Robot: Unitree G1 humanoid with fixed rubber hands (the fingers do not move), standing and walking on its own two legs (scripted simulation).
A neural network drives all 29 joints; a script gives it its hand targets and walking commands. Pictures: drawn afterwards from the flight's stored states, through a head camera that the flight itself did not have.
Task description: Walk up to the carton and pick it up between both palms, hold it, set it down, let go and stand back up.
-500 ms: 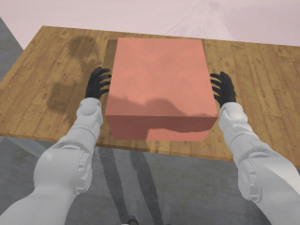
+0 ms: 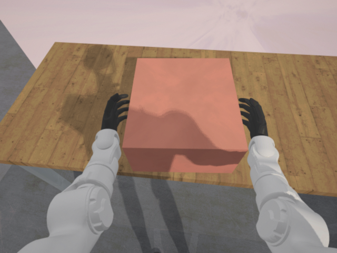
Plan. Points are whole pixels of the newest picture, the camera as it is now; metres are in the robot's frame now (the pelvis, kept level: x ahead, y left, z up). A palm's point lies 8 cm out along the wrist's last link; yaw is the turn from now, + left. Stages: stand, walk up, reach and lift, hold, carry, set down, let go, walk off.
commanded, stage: reach and lift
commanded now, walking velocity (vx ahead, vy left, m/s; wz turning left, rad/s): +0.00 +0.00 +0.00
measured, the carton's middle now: (182, 113) +0.49 -0.01 -0.02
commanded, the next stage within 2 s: none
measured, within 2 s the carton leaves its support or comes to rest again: leaves its support in 1.00 s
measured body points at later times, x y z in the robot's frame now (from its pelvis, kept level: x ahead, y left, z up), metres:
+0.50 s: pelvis +0.00 -0.01 +0.00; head +0.08 +0.00 +0.44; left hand +0.43 +0.17 +0.03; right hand +0.41 -0.20 +0.03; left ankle +0.02 +0.09 -0.74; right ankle -0.02 -0.10 -0.74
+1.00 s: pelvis -0.02 -0.01 +0.00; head +0.05 +0.00 +0.45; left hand +0.40 +0.17 +0.03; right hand +0.39 -0.20 +0.03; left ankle +0.02 +0.09 -0.74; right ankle -0.02 -0.10 -0.74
